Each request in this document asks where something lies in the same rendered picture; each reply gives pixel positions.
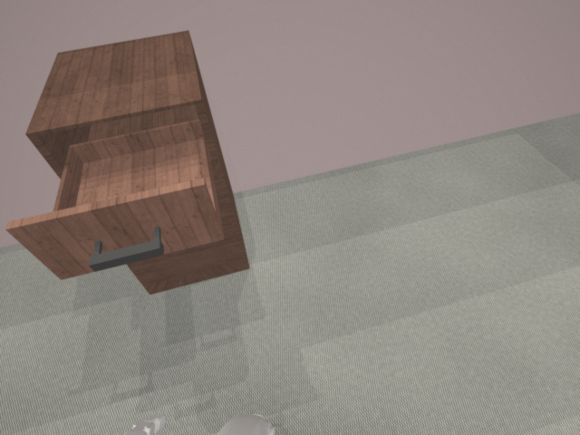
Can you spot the robot left thigh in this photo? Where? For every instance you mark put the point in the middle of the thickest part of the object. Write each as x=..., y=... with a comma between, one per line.
x=248, y=424

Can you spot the drawer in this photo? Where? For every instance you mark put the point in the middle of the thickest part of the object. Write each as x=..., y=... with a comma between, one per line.
x=120, y=188

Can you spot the left robot hand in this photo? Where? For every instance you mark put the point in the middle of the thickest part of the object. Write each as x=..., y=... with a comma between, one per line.
x=148, y=426

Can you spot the handle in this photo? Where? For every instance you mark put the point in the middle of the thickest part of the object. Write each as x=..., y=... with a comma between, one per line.
x=100, y=261

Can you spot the cabinet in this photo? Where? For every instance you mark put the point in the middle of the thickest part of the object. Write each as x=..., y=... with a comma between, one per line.
x=119, y=88

